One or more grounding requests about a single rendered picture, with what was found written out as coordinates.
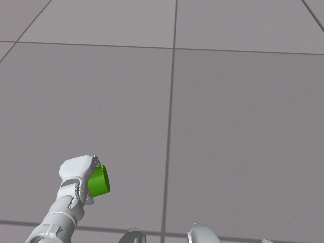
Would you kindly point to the left robot arm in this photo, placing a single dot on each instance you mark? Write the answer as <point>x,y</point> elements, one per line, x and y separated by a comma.
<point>64,214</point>

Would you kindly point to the can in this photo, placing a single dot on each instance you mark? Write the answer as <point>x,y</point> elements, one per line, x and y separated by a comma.
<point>98,183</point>

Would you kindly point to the left robot hand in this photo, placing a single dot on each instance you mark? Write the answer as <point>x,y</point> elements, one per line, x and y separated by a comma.
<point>82,166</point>

